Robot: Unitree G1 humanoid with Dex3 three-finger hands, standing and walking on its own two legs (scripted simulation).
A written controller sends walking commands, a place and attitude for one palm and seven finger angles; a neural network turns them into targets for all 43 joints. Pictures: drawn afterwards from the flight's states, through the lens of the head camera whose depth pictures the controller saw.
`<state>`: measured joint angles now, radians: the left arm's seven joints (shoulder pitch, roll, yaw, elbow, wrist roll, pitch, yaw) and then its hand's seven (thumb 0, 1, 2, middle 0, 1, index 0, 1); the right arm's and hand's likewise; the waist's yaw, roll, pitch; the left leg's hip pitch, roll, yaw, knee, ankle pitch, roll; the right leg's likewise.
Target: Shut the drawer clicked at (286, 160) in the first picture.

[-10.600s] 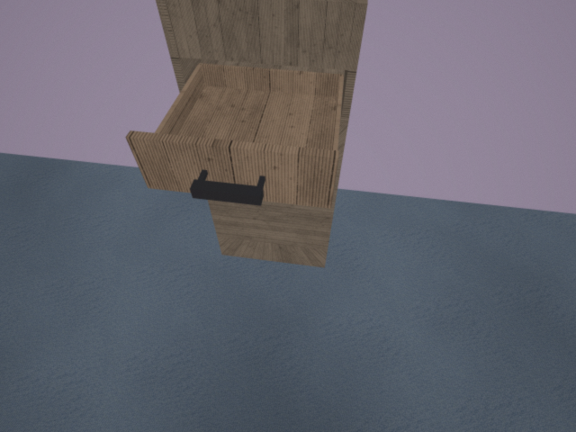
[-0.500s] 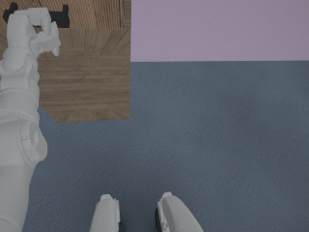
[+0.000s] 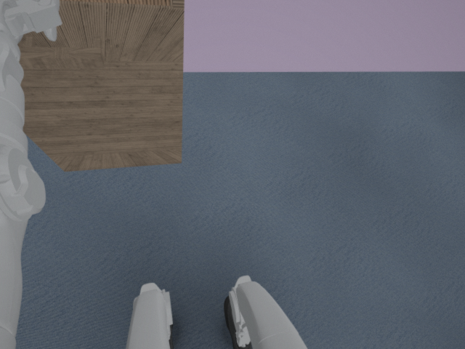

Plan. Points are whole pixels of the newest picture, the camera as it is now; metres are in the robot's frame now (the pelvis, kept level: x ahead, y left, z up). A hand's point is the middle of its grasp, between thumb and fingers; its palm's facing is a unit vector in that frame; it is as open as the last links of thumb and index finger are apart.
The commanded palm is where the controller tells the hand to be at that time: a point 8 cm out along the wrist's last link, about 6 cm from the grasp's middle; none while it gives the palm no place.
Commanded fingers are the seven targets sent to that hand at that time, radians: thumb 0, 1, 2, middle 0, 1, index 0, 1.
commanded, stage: pull the fist back off the drawer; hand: left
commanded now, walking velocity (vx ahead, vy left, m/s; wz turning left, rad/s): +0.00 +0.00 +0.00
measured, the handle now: out of the picture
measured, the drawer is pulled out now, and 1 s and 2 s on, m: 0.00 0.00 0.00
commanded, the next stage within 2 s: draw the hand back to the body in 0.76 s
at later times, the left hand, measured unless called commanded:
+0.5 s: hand (54, 9) +0.59 +0.17 +0.12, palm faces -0.01 -1.00 -0.03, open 3.2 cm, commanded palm +0.58 +0.18 +0.12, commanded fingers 0.00 0.90 0.90 -1.40 -1.60 -1.40 -1.60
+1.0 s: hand (53, 18) +0.57 +0.16 +0.13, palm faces +0.00 -1.00 -0.05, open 3.3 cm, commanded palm +0.51 +0.21 +0.14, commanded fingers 0.00 0.90 0.90 -1.40 -1.60 -1.40 -1.60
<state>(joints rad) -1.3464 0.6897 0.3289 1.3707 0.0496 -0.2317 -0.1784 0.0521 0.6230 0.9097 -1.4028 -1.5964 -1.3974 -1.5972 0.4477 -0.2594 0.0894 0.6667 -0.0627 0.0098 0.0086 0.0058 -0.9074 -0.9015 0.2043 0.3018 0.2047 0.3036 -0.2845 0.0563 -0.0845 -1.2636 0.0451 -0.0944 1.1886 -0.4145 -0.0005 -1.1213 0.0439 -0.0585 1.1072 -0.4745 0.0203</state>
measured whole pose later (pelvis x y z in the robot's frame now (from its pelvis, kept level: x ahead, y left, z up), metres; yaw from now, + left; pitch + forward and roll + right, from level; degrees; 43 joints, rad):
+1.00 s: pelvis +0.05 -0.01 +0.04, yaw -1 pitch +23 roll -3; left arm -0.86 0.47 0.40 0.98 -0.07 -0.29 -0.20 0.02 0.89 0.90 -1.40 -1.60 -1.40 -1.60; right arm 0.43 -0.26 0.02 0.59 -0.01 0.10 0.04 0.01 -0.91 -0.90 0.20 0.30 0.20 0.30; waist -0.18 0.05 -0.11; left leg -0.97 0.07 -0.02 1.02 -0.45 -0.01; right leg -0.87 0.05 0.01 0.96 -0.49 0.01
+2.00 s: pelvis +0.05 -0.02 +0.11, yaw +2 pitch -4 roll +0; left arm 0.42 0.32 0.25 -0.36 -0.08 -0.08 0.09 0.02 0.89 0.90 -1.41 -1.60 -1.40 -1.60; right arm 0.19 -0.23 0.05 0.62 0.00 -0.04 -0.07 0.02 -0.91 -0.90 0.20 0.30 0.20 0.30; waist 0.06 0.07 0.02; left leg -0.13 0.02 -0.01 0.43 -0.22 -0.01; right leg -0.04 0.00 0.01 0.40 -0.28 0.00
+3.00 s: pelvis -0.01 +0.01 +0.10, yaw +2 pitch +0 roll -2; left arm 0.62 0.40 0.37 -0.53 -0.04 -0.25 0.13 0.02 0.88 0.89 -1.41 -1.59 -1.40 -1.60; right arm 0.19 -0.22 0.00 0.53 0.01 -0.01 -0.08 0.02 -0.91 -0.90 0.20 0.30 0.20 0.30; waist 0.00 0.03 0.04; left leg -0.35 0.00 -0.01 0.47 -0.12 0.03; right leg -0.25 -0.02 0.01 0.43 -0.18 0.04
